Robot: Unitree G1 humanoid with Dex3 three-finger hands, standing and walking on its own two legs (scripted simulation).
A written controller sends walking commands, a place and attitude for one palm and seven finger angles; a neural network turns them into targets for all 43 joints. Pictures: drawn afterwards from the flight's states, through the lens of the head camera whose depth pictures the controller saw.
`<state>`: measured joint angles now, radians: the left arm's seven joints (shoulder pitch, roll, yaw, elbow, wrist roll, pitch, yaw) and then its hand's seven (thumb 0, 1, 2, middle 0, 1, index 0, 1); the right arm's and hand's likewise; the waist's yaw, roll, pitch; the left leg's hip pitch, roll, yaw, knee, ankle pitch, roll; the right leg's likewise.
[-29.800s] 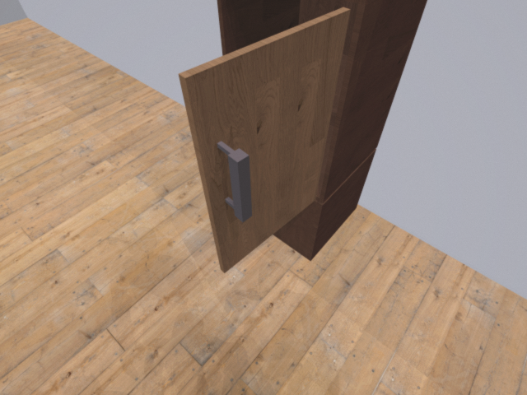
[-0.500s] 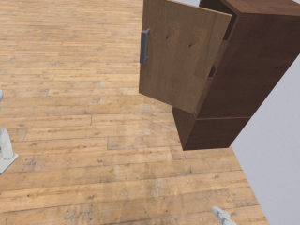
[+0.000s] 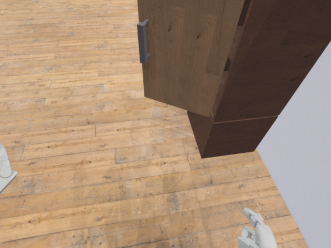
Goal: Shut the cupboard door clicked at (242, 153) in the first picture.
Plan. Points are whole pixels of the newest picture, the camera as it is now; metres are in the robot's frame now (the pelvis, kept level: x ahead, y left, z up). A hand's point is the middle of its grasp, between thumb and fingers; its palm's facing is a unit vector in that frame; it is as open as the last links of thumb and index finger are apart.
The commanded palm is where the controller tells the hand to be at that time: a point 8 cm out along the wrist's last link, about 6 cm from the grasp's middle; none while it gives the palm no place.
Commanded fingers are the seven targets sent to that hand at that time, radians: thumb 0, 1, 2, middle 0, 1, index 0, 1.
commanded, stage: stop stepping back and stand still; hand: left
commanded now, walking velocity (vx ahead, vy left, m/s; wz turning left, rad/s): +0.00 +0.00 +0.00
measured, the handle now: (145, 42) +0.91 +0.13 +0.02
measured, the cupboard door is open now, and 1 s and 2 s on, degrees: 58 58 58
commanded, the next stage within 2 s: let the arm hang, fingers relaxed in 0.04 s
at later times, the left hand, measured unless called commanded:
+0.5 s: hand out of the picture -0.01 +0.20 -0.18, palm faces +0.07 -0.98 -0.18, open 7.0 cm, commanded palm none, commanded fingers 0.00 0.90 0.90 -0.20 -0.30 -0.20 -0.30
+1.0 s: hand out of the picture -0.13 +0.19 -0.17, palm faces +0.07 -0.99 -0.15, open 7.4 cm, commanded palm none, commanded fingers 0.00 0.90 0.90 -0.20 -0.30 -0.20 -0.30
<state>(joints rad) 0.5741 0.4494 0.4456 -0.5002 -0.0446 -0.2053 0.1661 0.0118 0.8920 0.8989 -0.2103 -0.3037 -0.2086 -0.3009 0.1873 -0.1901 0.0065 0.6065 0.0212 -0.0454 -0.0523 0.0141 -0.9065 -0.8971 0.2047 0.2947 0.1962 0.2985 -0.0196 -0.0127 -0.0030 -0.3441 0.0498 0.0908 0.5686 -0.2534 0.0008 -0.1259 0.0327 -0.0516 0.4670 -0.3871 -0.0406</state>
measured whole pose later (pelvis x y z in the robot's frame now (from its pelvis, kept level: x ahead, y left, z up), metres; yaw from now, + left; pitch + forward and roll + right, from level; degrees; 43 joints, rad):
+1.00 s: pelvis -0.06 +0.04 +0.01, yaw +1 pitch -3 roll +0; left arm 0.40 0.10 -0.01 1.16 0.02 0.01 0.04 0.00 0.91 0.90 -0.20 -0.30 -0.20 -0.30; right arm 0.33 -0.10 -0.01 1.15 -0.01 0.03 -0.03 0.01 -0.91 -0.90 0.20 0.29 0.20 0.30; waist -0.01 0.01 0.02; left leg -0.25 -0.02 0.10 0.39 -0.10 0.06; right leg -0.09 -0.02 -0.05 0.43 -0.29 0.01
